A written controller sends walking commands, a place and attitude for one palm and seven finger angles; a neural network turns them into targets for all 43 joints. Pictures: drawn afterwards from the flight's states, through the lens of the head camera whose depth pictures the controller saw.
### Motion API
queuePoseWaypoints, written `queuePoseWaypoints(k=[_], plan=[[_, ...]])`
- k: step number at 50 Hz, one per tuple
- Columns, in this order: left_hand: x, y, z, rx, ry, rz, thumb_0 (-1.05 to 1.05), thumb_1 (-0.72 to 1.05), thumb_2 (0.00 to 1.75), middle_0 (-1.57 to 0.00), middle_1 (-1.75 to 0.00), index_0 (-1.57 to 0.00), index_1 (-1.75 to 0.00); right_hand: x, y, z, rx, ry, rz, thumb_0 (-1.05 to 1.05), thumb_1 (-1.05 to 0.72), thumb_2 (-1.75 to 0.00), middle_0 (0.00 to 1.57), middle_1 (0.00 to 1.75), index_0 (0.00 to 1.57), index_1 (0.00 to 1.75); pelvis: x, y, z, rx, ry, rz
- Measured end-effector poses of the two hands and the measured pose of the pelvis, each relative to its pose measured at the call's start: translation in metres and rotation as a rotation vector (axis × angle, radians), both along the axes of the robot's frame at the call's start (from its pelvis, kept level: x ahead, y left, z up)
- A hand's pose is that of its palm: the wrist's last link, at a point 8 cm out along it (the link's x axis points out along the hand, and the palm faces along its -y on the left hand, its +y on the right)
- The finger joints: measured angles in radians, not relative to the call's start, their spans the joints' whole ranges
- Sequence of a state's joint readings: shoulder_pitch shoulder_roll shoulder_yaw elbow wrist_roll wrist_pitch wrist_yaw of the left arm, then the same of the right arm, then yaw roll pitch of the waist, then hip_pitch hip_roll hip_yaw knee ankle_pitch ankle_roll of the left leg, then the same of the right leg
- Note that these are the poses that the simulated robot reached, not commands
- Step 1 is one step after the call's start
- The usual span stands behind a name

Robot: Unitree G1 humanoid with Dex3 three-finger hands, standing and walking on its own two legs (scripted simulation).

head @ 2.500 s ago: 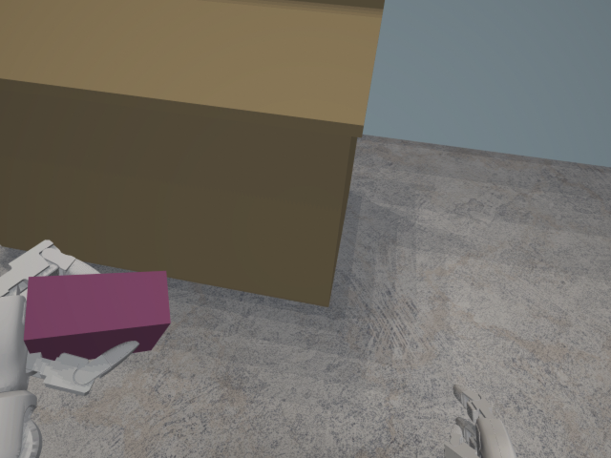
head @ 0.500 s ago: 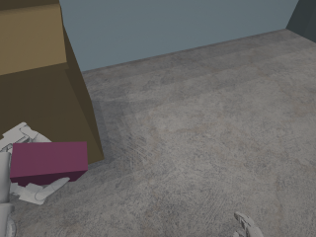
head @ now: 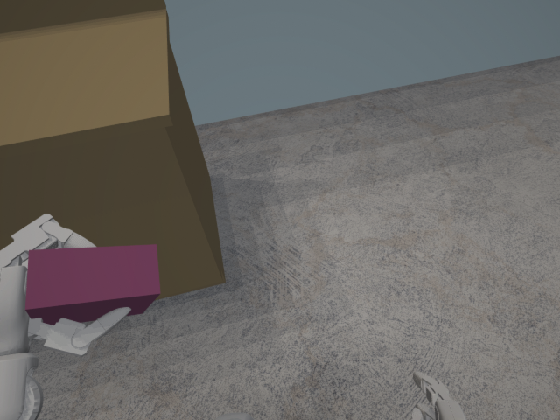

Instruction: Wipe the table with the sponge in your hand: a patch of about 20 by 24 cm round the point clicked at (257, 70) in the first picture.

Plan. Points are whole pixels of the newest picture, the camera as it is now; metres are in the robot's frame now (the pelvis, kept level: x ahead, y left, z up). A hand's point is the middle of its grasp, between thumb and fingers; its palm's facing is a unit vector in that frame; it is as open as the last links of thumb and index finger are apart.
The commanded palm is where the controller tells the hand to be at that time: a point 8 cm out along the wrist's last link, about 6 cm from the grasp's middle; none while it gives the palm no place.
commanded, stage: take the last steps up to it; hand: left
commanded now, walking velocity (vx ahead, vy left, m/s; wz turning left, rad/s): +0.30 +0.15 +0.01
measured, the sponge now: (113, 285) +0.22 +0.20 +0.16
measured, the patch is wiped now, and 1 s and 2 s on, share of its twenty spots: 0.00 0.00 0.00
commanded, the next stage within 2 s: come to a stop and stand still in 1.28 s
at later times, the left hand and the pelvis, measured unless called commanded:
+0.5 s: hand (100, 192) +0.34 +0.25 +0.19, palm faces +0.34 -0.80 -0.49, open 9.4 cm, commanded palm +0.29 +0.31 +0.19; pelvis +0.12 +0.04 -0.01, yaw -2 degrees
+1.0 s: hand (97, 133) +0.48 +0.32 +0.18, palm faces +0.35 -0.83 -0.43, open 9.4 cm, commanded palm +0.41 +0.37 +0.19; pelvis +0.23 +0.10 -0.01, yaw -4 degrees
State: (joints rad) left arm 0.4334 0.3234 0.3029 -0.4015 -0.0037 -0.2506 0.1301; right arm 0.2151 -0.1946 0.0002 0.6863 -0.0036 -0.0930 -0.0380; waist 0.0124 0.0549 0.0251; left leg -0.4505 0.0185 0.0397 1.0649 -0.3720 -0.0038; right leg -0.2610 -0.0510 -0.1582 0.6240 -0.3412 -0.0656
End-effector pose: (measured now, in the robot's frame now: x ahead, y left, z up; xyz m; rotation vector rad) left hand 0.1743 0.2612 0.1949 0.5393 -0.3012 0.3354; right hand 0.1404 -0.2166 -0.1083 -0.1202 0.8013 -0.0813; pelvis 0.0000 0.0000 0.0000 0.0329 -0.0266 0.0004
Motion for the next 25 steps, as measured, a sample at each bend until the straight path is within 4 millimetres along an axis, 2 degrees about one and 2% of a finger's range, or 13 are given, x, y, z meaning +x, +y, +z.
queuePoseWaypoints(k=[5, 9, 12, 14, 18, 22, 25], plan=[[0.016, 0.009, 0.006, 0.026, 0.044, 0.014, -0.01, -0.43, 0.99, -0.83, -1.33, -0.82, -1.34, 0.022, -0.004, 0.013, -0.028, 0.031, 0.008, 0.01, -0.91, -0.90, 0.20, 0.30, 0.20, 0.30, 0.018, 0.004, 0.013, 0.026, 0.024, 0.010], [0.033, 0.022, 0.007, 0.029, 0.053, 0.027, -0.01, -0.43, 0.99, -0.83, -1.33, -0.82, -1.34, 0.044, -0.007, 0.023, -0.076, 0.020, 0.006, 0.01, -0.91, -0.90, 0.20, 0.30, 0.20, 0.30, 0.036, 0.014, 0.015, 0.041, 0.032, 0.005], [0.052, 0.034, 0.005, 0.016, 0.024, 0.021, 0.00, -0.43, 0.99, -0.83, -1.33, -0.82, -1.34, 0.064, -0.004, 0.027, -0.117, -0.004, -0.008, 0.01, -0.91, -0.90, 0.20, 0.30, 0.20, 0.30, 0.053, 0.027, 0.010, 0.035, 0.031, -0.008], [0.067, 0.042, 0.002, 0.017, -0.020, -0.002, 0.00, -0.43, 0.99, -0.83, -1.33, -0.82, -1.34, 0.079, -0.001, 0.026, -0.142, -0.046, -0.030, 0.01, -0.91, -0.90, 0.20, 0.30, 0.20, 0.30, 0.066, 0.038, -0.001, 0.012, 0.030, -0.027], [0.102, 0.052, -0.005, 0.013, -0.046, -0.033, 0.00, -0.43, 0.99, -0.83, -1.33, -0.82, -1.34, 0.100, 0.014, 0.025, -0.100, -0.087, -0.086, 0.01, -0.91, -0.90, 0.20, 0.30, 0.20, 0.30, 0.080, 0.043, -0.006, 0.025, 0.018, -0.031], [0.123, 0.043, 0.001, 0.019, -0.022, -0.056, -0.01, -0.43, 0.99, -0.83, -1.34, -0.82, -1.34, 0.112, 0.032, 0.023, -0.035, -0.095, -0.090, 0.01, -0.91, -0.90, 0.20, 0.30, 0.20, 0.30, 0.099, 0.042, -0.003, 0.012, 0.029, -0.041], [0.131, 0.031, 0.009, 0.064, -0.027, -0.079, -0.01, -0.44, 0.99, -0.83, -1.34, -0.82, -1.34, 0.120, 0.038, 0.012, 0.002, -0.081, -0.076, 0.01, -0.91, -0.90, 0.20, 0.30, 0.20, 0.30, 0.116, 0.037, -0.005, 0.007, 0.029, -0.038]])
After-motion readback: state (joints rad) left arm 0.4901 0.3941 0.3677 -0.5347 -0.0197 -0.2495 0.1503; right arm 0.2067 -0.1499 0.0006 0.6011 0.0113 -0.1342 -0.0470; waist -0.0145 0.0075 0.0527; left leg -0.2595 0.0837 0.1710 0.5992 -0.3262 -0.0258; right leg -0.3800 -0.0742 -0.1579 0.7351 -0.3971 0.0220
